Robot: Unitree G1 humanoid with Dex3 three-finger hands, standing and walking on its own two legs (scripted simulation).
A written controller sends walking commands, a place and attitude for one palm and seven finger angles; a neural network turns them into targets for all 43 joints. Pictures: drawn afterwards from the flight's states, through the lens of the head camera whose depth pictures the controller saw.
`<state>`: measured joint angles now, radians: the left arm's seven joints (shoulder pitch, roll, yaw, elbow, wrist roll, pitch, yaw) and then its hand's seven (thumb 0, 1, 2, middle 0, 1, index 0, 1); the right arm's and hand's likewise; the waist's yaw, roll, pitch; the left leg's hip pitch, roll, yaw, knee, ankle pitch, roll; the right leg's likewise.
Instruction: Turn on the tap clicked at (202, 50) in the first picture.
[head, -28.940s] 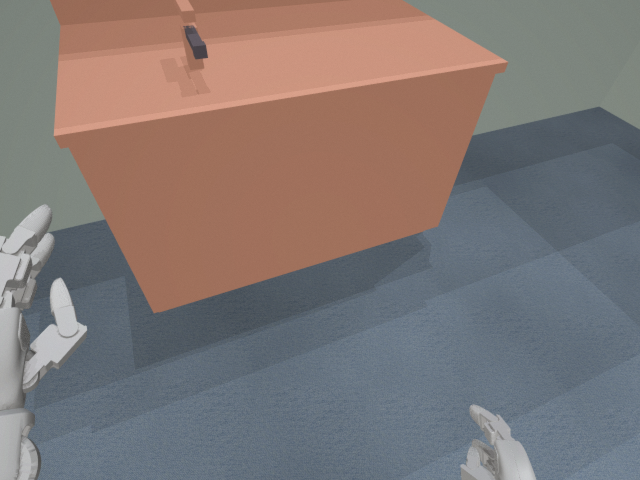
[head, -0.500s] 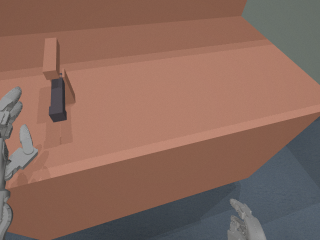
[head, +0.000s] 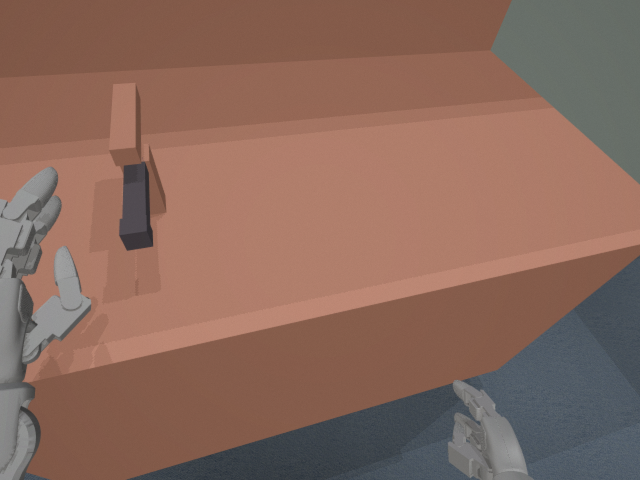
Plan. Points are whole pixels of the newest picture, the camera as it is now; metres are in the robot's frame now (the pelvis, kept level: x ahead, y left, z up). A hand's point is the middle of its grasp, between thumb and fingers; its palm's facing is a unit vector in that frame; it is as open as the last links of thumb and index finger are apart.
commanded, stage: look again from close up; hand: left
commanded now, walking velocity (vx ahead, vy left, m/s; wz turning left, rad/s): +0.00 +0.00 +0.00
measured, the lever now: (136, 232) +0.33 +0.26 +0.12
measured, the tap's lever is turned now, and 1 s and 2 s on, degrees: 0 0 0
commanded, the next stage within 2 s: turn the palm inward beside the body in 0.16 s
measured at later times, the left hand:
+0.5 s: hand (81, 300) +0.22 +0.24 +0.17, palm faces +0.36 -0.87 -0.33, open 7.5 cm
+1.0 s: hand (148, 330) +0.20 +0.18 +0.16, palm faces +0.46 -0.83 -0.31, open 7.5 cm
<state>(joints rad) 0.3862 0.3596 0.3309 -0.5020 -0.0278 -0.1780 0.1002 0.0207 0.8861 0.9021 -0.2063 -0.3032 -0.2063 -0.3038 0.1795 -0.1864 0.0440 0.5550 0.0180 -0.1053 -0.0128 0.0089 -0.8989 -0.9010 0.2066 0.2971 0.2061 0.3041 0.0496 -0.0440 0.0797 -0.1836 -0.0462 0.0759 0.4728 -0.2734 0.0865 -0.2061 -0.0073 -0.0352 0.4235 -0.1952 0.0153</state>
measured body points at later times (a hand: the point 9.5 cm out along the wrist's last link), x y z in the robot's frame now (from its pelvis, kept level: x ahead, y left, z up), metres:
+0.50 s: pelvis -0.02 -0.01 -0.01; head -0.03 -0.02 +0.44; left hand +0.19 +0.29 +0.19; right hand +0.19 -0.22 -0.08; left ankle -0.01 +0.05 -0.74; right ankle +0.01 -0.13 -0.74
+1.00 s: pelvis -0.02 -0.09 -0.02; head -0.02 -0.12 +0.43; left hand +0.17 +0.22 +0.18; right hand +0.21 -0.30 -0.10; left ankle -0.01 +0.05 -0.74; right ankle +0.01 -0.13 -0.74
